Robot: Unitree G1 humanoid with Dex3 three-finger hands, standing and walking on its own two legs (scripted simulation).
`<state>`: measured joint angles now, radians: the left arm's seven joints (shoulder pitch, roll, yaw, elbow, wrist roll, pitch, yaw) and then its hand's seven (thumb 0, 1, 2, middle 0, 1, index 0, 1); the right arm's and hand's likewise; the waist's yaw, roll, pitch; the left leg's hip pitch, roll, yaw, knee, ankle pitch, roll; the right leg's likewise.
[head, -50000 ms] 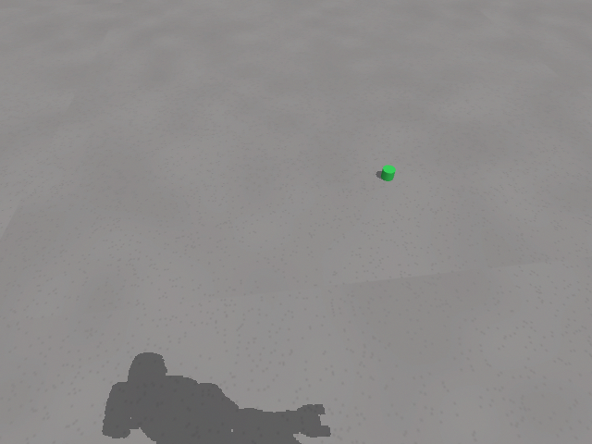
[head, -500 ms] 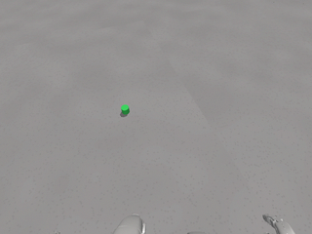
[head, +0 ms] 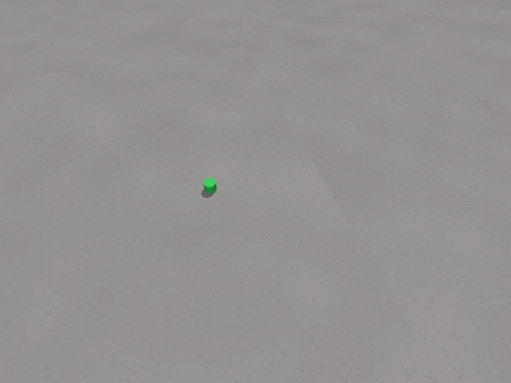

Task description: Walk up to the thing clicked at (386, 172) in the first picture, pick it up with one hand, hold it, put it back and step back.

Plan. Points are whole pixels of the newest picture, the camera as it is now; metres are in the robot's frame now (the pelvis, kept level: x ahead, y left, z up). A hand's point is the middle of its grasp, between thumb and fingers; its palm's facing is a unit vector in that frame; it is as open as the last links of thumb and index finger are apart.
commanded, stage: step back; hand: left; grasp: from above
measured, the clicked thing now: (210, 185) +1.11 +0.24 -0.73
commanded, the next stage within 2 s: stand in 0.54 s
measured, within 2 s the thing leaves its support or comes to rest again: neither
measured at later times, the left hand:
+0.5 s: hand out of the picture +0.14 +0.28 -0.14, palm faces +0.01 -0.94 -0.35, open 7.4 cm
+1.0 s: hand out of the picture +0.10 +0.27 -0.14, palm faces -0.02 -0.94 -0.33, open 7.4 cm
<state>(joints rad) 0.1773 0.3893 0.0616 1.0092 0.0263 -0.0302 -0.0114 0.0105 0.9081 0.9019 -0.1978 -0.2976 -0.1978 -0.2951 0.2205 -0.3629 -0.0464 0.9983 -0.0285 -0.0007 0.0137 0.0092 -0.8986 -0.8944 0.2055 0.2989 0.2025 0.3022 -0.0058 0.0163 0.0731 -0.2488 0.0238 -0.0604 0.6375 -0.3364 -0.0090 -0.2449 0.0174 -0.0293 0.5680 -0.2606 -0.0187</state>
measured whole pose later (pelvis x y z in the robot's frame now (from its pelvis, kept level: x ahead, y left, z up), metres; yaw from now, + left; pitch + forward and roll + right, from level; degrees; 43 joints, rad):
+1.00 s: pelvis +0.02 +0.02 +0.02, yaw +0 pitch -4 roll +0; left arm 0.09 0.35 0.00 1.15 0.01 -0.02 -0.01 0.01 0.91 0.90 -0.20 -0.30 -0.20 -0.30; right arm 0.08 -0.35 -0.02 1.14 -0.01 -0.01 0.01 0.01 -0.90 -0.89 0.20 0.30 0.20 0.30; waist 0.00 0.00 0.06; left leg -0.12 0.01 0.00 0.32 -0.14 -0.01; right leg -0.07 -0.02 -0.01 0.31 -0.18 0.02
